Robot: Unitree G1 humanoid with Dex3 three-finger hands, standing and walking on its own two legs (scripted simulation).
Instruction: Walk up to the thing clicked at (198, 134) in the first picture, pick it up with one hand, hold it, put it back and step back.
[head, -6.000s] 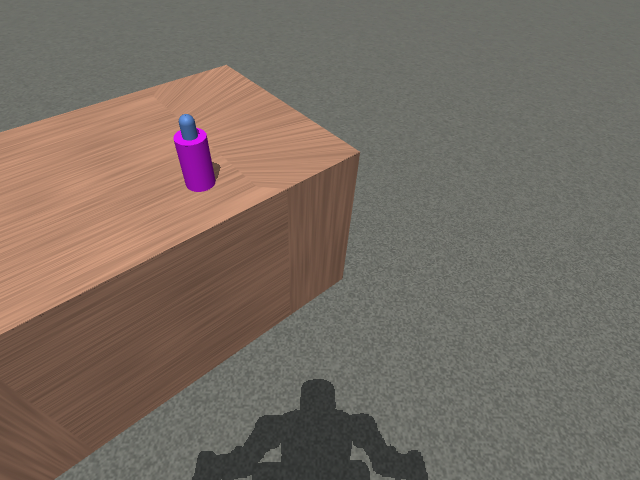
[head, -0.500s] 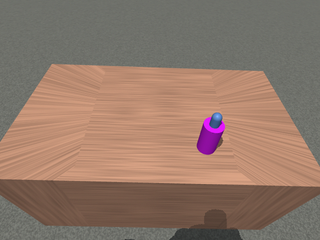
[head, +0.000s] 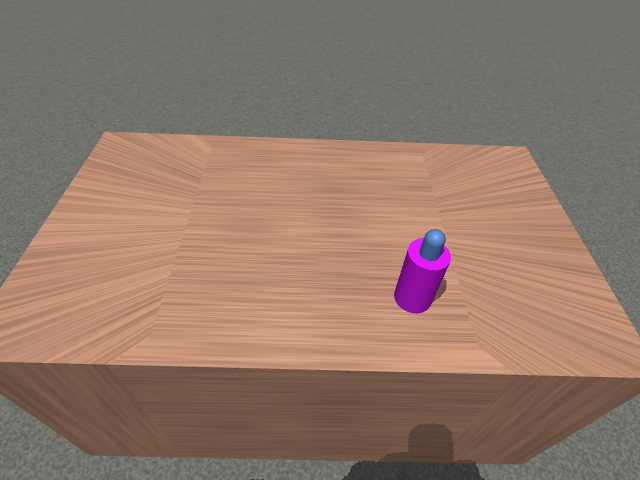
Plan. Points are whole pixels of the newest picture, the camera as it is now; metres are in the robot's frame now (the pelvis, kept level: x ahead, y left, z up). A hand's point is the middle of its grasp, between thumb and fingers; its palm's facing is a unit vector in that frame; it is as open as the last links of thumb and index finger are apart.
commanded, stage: stand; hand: right
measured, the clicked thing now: (423, 268) +0.50 -0.21 -0.09
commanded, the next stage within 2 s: rise first in 0.60 s
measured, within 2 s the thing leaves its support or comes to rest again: neither
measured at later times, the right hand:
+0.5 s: hand out of the picture +0.07 -0.25 -0.16, palm faces -0.02 +0.94 -0.33, open 7.4 cm
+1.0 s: hand (494, 475) +0.18 -0.25 -0.12, palm faces +0.21 +0.93 -0.31, open 12.2 cm
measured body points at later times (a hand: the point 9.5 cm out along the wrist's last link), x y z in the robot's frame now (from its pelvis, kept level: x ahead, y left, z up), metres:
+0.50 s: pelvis +0.00 +0.00 +0.00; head +0.01 -0.01 +0.45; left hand +0.08 +0.30 -0.13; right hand +0.07 -0.30 -0.14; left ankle -0.03 +0.14 -0.75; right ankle +0.01 -0.12 -0.75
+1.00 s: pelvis -0.01 +0.00 -0.01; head +0.02 +0.00 +0.44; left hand +0.16 +0.28 -0.11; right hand +0.16 -0.30 -0.10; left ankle -0.03 +0.14 -0.75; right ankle +0.01 -0.12 -0.75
